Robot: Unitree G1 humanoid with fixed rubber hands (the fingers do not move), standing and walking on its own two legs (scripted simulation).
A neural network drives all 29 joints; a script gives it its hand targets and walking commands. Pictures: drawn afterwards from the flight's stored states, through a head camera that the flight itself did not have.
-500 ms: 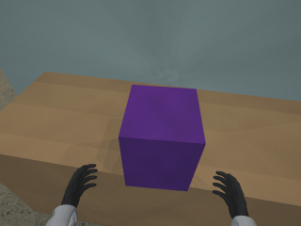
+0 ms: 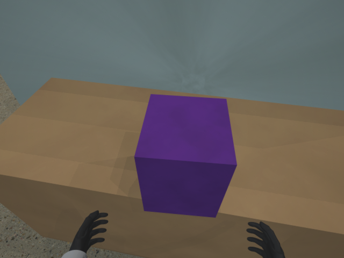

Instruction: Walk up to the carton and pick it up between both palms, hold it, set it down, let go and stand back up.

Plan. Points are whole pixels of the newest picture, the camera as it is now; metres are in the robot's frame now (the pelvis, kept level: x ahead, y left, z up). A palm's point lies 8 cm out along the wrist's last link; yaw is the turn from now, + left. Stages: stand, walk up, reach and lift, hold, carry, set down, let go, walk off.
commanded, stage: set down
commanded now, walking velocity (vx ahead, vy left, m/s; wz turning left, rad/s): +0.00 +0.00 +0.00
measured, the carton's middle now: (183, 156) +0.39 +0.00 +0.02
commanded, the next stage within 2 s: let go in 0.70 s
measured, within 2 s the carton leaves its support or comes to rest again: neither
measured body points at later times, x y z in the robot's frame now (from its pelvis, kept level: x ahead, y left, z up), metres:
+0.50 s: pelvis +0.00 -0.01 +0.00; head +0.00 +0.00 +0.45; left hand +0.17 +0.22 -0.07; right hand +0.17 -0.22 -0.07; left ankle -0.02 +0.11 -0.75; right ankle +0.01 -0.12 -0.75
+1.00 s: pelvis +0.00 -0.01 +0.00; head +0.02 +0.00 +0.45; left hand +0.17 +0.22 -0.09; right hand +0.16 -0.23 -0.10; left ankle -0.02 +0.11 -0.75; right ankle +0.01 -0.12 -0.75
